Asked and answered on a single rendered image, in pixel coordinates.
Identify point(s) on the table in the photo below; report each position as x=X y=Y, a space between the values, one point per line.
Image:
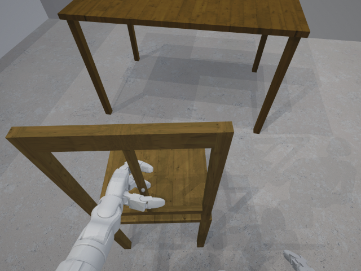
x=265 y=17

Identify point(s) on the left robot hand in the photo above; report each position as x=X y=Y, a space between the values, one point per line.
x=122 y=181

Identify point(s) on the right robot hand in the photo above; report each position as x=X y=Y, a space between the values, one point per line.
x=298 y=262

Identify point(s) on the robot left forearm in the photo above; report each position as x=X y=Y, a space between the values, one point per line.
x=92 y=247

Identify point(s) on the chair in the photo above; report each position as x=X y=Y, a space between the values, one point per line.
x=175 y=150

